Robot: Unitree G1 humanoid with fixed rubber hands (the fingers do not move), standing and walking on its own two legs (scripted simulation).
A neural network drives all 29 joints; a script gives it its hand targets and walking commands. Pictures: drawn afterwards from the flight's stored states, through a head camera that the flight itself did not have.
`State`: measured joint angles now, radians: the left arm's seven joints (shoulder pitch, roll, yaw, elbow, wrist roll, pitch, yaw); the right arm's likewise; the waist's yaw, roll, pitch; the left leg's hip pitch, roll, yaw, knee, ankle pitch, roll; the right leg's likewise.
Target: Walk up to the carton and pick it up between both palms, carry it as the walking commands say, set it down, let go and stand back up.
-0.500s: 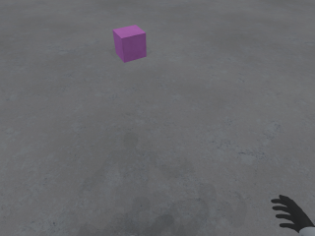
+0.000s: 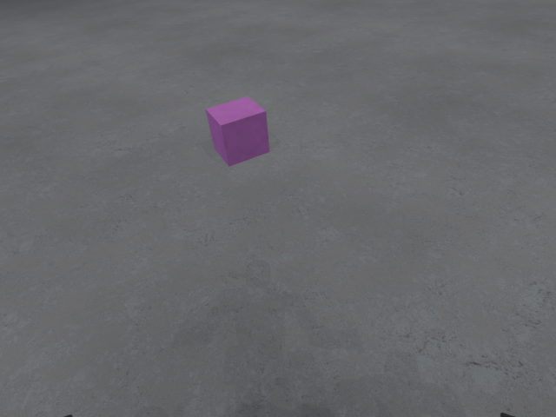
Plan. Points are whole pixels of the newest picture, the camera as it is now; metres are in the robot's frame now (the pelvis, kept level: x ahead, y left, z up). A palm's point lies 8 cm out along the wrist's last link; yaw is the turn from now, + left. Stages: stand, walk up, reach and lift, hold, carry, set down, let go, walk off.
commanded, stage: walk up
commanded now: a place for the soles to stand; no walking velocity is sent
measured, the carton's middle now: (238, 131) +1.96 +0.40 -0.63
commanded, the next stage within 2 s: none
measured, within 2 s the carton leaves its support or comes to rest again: neither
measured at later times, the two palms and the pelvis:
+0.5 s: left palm (72, 318) +0.34 +0.44 -0.10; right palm (413, 283) +0.41 -0.22 -0.07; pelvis +0.28 +0.10 +0.00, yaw +1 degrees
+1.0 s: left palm (114, 207) +0.60 +0.44 -0.05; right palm (387, 205) +0.65 -0.22 -0.10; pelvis +0.54 +0.10 +0.01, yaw +0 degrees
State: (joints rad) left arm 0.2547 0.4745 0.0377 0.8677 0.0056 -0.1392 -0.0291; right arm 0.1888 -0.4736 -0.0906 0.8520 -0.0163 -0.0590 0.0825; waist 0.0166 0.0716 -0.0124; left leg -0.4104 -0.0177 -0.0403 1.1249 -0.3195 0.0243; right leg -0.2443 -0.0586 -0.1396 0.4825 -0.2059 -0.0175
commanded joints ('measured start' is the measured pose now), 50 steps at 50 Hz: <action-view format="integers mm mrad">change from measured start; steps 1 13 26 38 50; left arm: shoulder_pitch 5 108 -7 147 18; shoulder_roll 253 261 185 193 233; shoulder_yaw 58 59 49 81 90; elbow -11 16 -33 22 -61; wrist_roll -6 -19 -10 -1 5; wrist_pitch -19 9 44 26 -1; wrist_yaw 4 15 -21 -7 14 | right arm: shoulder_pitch -113 -241 -59 80 -47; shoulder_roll -130 -149 -175 -143 -113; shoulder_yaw -39 -49 -65 -46 -44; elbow -88 -46 -92 -106 -78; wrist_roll -6 -23 -5 -12 -8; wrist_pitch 12 6 -25 -18 28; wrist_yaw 32 59 -9 -18 29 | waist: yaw -12 20 -43 85 -4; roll -185 -76 90 -158 -228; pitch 86 4 19 -199 30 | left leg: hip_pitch -141 68 234 204 -66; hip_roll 97 35 234 110 118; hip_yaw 14 122 -111 87 36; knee -241 -635 -898 -299 -351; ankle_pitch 135 150 45 441 158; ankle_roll -48 37 221 53 -51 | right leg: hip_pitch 4 232 -292 354 3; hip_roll -192 -190 -81 -61 -169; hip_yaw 162 8 127 125 143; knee -321 -37 320 -73 -282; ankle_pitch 79 337 -87 187 -47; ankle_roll -175 -106 22 -99 -183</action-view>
